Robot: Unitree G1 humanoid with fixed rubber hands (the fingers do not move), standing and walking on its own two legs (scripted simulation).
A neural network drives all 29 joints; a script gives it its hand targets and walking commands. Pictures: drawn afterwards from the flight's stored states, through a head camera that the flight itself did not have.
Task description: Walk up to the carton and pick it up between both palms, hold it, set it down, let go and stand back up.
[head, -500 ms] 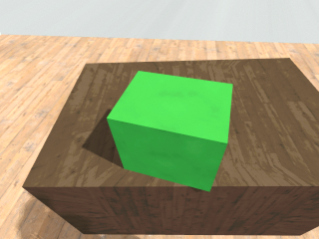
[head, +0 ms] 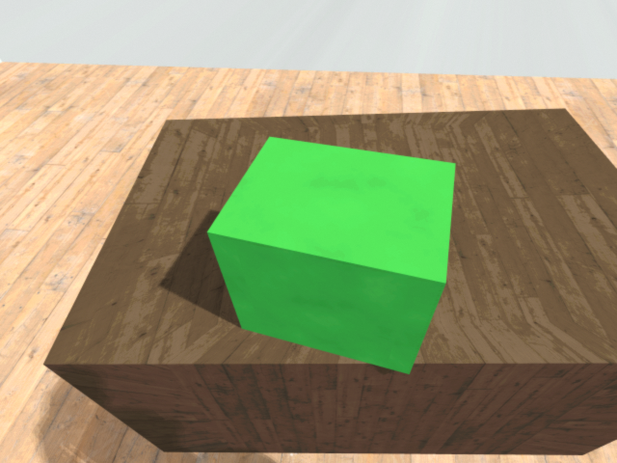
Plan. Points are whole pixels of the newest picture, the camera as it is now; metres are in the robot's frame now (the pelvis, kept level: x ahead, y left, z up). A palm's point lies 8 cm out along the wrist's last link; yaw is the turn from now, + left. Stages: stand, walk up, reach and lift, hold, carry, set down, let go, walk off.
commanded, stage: stand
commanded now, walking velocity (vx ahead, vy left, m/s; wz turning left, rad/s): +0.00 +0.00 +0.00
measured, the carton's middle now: (338, 253) +0.44 -0.01 -0.01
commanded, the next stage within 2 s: none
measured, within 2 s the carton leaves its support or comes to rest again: neither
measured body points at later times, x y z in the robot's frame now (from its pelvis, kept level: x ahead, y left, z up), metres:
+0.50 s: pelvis +0.00 +0.01 +0.00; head +0.00 +0.01 +0.45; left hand -0.01 +0.24 -0.15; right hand -0.01 -0.23 -0.16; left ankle +0.03 +0.13 -0.74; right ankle -0.02 -0.11 -0.74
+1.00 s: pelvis +0.01 +0.01 +0.00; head +0.01 +0.01 +0.45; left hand -0.01 +0.24 -0.15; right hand +0.00 -0.22 -0.16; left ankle +0.03 +0.13 -0.74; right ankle -0.02 -0.11 -0.74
